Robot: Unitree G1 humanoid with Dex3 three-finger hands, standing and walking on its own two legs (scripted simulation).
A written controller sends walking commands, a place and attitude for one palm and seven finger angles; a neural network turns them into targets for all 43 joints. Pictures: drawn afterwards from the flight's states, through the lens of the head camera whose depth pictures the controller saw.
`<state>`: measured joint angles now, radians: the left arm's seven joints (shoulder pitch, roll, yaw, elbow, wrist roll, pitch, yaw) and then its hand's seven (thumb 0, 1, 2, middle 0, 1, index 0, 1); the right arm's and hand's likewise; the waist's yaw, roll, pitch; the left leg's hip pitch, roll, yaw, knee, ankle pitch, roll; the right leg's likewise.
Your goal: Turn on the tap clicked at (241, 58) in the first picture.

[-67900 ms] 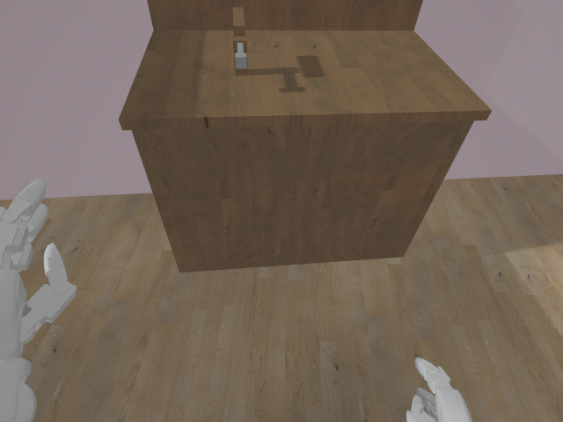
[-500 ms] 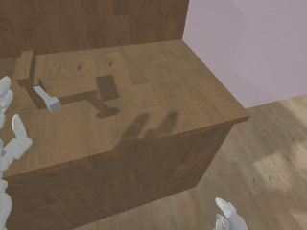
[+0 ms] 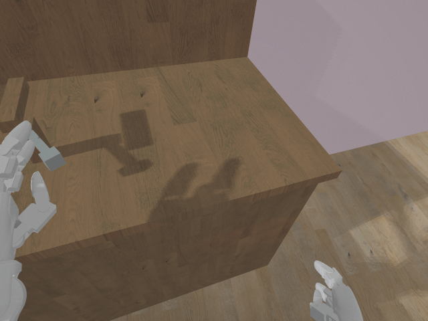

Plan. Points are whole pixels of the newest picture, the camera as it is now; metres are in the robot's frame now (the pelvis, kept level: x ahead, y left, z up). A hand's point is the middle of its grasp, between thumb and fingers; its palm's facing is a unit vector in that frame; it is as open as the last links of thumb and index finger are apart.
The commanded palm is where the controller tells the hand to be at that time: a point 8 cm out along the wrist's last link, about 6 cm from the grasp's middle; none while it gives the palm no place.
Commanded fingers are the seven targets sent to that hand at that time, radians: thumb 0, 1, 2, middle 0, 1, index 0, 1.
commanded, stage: come to a stop and stand still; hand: left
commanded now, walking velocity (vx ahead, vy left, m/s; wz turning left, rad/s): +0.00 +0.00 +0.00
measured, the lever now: (52, 158) +0.34 +0.33 +0.11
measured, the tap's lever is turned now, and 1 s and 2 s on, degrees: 29 29 29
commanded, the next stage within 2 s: look again from close up in 0.10 s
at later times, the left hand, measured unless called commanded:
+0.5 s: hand (54, 202) +0.23 +0.25 +0.16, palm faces +0.41 -0.84 -0.35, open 7.4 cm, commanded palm +0.17 +0.28 +0.17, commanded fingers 0.00 0.90 0.90 -0.20 -0.30 -0.20 -0.30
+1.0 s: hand (30, 229) +0.19 +0.26 +0.16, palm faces +0.38 -0.82 -0.44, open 7.4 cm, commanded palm +0.13 +0.30 +0.17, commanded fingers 0.00 0.90 0.90 -0.20 -0.30 -0.20 -0.30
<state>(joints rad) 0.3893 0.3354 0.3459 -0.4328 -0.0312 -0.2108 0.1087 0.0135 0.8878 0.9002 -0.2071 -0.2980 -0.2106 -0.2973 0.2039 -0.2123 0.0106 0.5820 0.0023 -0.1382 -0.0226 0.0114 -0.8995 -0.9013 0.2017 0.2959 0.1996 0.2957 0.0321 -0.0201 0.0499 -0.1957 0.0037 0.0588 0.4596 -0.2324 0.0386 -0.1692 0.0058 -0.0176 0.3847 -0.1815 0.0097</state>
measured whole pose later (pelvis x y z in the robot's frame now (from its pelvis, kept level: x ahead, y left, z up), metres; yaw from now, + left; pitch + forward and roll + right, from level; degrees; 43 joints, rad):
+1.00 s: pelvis -0.02 +0.01 -0.01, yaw +2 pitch +0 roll -1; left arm 0.49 0.41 0.39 -0.57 -0.05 -0.22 0.12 0.01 0.89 0.90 -0.21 -0.30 -0.21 -0.30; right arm 0.15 -0.22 0.01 0.52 0.00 -0.08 -0.05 0.01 -0.90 -0.90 0.20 0.30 0.20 0.30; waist 0.02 -0.02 0.11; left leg -0.33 -0.03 0.05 0.56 -0.23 0.07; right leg -0.31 -0.04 -0.03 0.52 -0.21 0.03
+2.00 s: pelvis -0.08 +0.06 -0.01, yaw +2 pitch -1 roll -1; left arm 0.47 0.36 0.35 -0.49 -0.05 -0.17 0.13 0.01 0.89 0.90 -0.21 -0.30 -0.21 -0.30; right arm 0.23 -0.20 0.01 0.61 0.00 -0.09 -0.02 0.01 -0.90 -0.90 0.20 0.30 0.20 0.30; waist -0.01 0.01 0.03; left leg -0.21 0.02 -0.01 0.53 -0.30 0.00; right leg -0.20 0.06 -0.05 0.45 -0.24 -0.06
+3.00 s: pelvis -0.13 +0.10 +0.00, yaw -1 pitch -3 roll +0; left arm 0.33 0.32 0.33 -0.35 0.00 -0.20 0.10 0.01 0.89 0.90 -0.20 -0.30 -0.21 -0.30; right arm 0.24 -0.20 0.03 0.58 0.00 -0.14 -0.02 0.01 -0.90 -0.90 0.20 0.30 0.20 0.30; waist 0.05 -0.02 0.03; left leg -0.20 -0.03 0.08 0.46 -0.22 0.06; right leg -0.23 0.01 0.02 0.46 -0.21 0.00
